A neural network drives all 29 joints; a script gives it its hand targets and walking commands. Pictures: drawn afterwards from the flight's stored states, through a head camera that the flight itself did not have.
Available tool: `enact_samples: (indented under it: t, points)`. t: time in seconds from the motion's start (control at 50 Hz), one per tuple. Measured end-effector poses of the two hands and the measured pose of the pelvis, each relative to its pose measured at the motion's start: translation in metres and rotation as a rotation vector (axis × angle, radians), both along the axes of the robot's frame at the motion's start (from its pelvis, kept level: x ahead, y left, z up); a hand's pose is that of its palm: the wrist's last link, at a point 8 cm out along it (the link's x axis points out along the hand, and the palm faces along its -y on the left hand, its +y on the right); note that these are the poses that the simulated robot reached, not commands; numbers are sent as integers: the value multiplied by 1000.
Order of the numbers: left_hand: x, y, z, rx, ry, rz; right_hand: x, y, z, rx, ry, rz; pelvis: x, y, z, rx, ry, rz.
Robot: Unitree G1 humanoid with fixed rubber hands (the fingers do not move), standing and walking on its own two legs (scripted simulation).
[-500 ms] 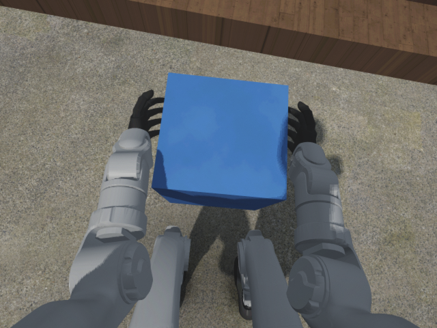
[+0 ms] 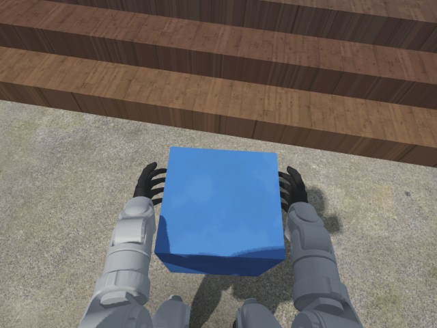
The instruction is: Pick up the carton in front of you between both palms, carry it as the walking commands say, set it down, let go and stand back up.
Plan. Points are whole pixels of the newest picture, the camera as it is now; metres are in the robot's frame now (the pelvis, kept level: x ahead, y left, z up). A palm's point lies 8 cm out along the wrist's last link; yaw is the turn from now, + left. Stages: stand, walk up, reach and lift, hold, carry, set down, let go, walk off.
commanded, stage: reach and lift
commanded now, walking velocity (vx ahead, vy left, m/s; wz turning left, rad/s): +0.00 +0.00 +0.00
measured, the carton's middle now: (218, 218) +0.34 +0.00 -0.09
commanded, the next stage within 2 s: hold in 1.36 s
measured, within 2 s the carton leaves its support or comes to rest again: neither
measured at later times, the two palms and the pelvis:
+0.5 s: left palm (128, 195) +0.30 +0.15 +0.08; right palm (318, 197) +0.31 -0.15 +0.08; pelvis +0.01 +0.00 +0.06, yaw +0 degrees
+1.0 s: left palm (127, 186) +0.31 +0.15 +0.09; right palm (319, 189) +0.32 -0.15 +0.10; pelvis +0.02 +0.00 +0.06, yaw +0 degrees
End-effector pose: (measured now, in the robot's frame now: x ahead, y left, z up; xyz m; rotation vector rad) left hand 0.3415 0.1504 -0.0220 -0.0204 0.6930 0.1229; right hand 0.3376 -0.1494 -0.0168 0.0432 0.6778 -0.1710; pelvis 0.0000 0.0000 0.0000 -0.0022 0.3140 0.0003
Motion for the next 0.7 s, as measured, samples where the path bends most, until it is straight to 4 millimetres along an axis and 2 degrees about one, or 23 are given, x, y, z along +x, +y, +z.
enact_samples:
  t: [0.18, 0.36, 0.54, 0.7]
  points:
    - [-17, 0, 54, 3, -14, 12, -12, 0, 53, -11, -13, 24, 14, -2, 37, 3, -157, 2]
    - [-30, -1, 99, 29, -34, 6, -22, -1, 98, -30, -34, 54, 18, -2, 56, 5, -316, 1]
    - [-38, -1, 103, 30, 2, 2, -30, -1, 101, -33, 2, 58, 8, -2, 57, 4, -383, 1]
    - [-35, 0, 106, 23, -15, 7, -28, 0, 105, -29, -14, 54, 4, -1, 58, 4, -390, -1]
